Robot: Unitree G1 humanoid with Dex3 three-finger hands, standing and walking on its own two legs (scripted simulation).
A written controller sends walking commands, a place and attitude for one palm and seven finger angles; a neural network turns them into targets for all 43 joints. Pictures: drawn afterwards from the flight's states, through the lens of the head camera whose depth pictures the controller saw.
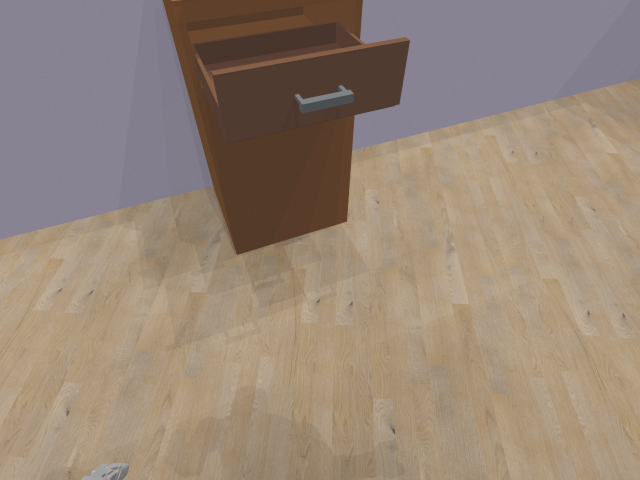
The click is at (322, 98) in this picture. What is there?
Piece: drawer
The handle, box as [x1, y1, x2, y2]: [295, 85, 353, 112]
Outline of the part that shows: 353,93 350,90 346,90 342,85 338,86 338,89 340,91 339,92 302,99 298,94 295,94 295,99 299,104 300,110 302,112 306,112 352,102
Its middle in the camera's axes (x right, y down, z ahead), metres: +0.00 -0.32 +0.87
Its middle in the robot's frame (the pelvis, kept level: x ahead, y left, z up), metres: +0.87 +0.05 +0.04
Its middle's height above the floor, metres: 0.81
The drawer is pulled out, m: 0.29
